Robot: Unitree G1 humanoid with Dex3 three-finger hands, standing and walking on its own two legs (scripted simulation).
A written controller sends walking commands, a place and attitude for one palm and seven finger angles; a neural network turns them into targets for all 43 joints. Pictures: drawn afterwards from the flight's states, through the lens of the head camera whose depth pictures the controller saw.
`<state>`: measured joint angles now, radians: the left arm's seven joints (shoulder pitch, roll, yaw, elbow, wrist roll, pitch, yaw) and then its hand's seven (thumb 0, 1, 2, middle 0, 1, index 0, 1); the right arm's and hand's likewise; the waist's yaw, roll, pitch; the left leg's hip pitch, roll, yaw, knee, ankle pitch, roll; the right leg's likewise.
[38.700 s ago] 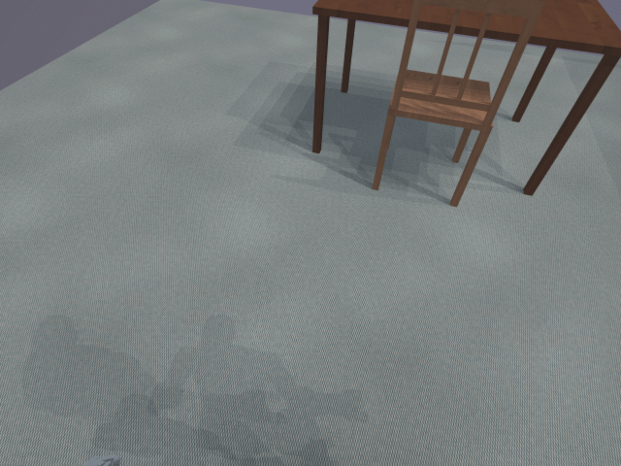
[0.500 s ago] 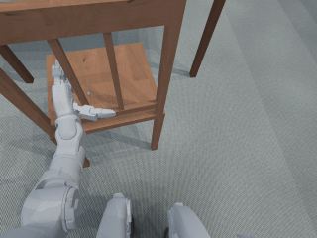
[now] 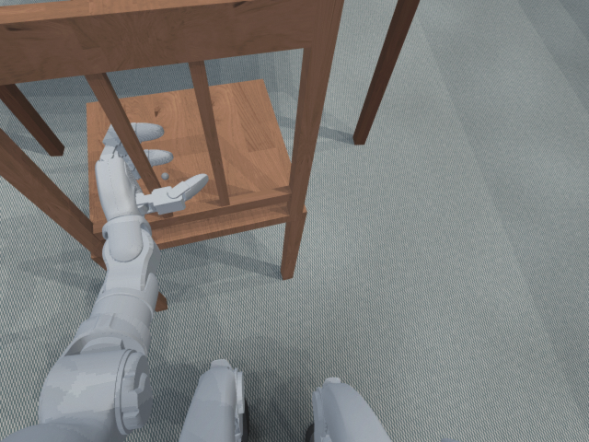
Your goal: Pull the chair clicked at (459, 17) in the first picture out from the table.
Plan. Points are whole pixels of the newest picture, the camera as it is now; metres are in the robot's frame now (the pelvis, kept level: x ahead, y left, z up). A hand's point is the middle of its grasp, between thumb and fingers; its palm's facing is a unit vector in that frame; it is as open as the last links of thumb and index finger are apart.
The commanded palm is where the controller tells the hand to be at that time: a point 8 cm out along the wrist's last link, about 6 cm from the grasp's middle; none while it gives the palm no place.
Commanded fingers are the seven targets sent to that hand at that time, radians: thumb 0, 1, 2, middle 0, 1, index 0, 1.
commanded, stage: hook a spindle and tug to test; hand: left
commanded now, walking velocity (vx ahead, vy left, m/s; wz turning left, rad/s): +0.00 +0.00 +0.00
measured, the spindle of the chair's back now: (140, 160) +0.48 +0.20 +0.04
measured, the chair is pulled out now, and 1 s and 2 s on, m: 0.35 0.40 0.54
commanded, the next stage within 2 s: step backward, pulling the chair out in 0.86 s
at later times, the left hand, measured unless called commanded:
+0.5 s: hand (166, 177) +0.46 +0.17 +0.03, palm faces +0.26 -0.97 -0.01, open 4.8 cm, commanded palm +0.41 +0.20 +0.03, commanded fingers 0.00 0.90 0.90 -0.50 -1.45 -0.50 -1.45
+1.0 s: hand (170, 204) +0.42 +0.16 +0.03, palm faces +0.23 -0.97 -0.03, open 4.8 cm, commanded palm +0.39 +0.19 +0.03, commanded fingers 0.00 0.90 0.90 -0.50 -1.45 -0.50 -1.45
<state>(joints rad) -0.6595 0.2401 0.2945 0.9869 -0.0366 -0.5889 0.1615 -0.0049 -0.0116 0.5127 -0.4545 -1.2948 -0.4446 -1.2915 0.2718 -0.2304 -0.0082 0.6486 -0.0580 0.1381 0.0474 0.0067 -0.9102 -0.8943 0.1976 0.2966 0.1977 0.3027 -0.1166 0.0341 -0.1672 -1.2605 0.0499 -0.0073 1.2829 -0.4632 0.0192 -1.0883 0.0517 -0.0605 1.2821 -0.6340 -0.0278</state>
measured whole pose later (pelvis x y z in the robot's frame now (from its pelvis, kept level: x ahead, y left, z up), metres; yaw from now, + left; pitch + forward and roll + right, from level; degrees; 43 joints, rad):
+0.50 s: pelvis +0.01 +0.00 +0.00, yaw +0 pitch +25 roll -3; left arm -0.60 0.22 0.27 0.90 -0.06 -0.56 0.17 0.02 0.82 0.84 -0.49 -1.45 -0.46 -1.45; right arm 0.28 -0.22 -0.01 0.63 -0.06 0.15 0.06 0.01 -0.91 -0.89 0.20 0.30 0.20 0.30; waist -0.11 0.03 -0.17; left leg -1.24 0.05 0.00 1.27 -0.47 0.02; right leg -1.07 0.05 -0.05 1.26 -0.63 -0.02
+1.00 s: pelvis +0.01 +0.00 +0.01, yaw +0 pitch +23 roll -3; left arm -0.40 0.15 0.16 0.68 -0.05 -0.52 0.19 0.02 0.81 0.83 -0.49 -1.45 -0.47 -1.45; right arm 0.22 -0.22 -0.01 0.60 -0.03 0.14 0.05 0.01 -0.91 -0.89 0.20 0.30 0.20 0.30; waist -0.08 0.03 -0.15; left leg -1.16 0.04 0.01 1.24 -0.48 0.02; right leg -0.99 0.04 -0.05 1.23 -0.64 -0.02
